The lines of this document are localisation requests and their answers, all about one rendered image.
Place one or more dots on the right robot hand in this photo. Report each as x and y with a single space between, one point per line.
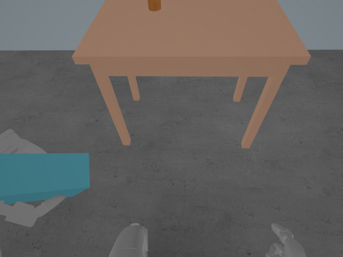
292 248

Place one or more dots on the table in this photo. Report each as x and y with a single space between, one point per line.
191 38

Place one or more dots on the sponge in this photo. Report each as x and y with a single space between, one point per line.
35 177

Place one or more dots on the left robot hand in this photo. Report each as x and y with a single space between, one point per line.
23 213

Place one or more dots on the robot left thigh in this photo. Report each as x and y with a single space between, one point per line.
132 242

